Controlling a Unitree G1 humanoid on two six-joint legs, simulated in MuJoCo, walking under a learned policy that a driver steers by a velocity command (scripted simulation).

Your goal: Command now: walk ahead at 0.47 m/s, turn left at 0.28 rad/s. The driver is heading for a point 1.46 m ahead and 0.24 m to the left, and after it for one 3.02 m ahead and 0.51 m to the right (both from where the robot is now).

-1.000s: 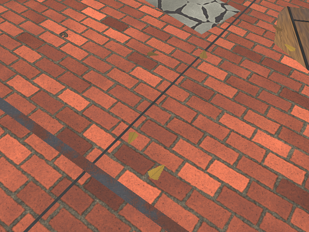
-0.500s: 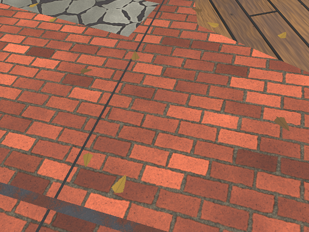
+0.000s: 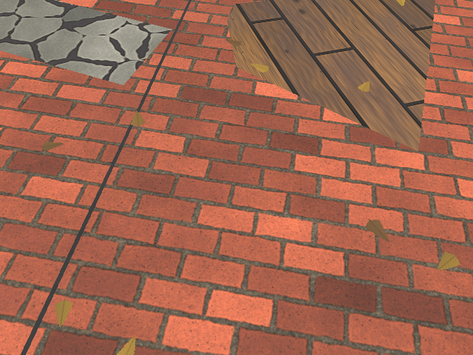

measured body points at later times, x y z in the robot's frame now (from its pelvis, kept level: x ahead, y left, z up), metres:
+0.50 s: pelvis +0.26 -0.03 +0.00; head +0.28 -0.03 +0.45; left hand +0.24 +0.26 -0.12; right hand +0.49 -0.25 -0.10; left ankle +0.30 +0.14 -0.68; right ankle +0.24 -0.14 -0.75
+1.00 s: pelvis +0.50 +0.12 +0.00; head +0.52 +0.14 +0.45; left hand +0.51 +0.43 -0.12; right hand +0.69 -0.10 -0.11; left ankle +0.46 +0.18 -0.75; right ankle +0.66 -0.01 -0.67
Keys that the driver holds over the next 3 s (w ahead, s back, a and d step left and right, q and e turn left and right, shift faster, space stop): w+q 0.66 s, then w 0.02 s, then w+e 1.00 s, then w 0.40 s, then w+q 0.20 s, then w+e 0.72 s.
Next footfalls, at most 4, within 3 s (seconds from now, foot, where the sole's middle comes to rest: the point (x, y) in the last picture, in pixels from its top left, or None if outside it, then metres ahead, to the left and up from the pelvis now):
0.22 right None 0.28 -0.14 -0.78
0.72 left None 0.50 0.20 -0.78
1.28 right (191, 244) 0.86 0.10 -0.78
1.74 left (130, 180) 1.13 0.32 -0.78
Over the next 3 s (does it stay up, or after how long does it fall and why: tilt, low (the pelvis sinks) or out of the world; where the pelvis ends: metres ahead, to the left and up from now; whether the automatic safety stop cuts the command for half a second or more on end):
stays up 1.58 0.16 0.00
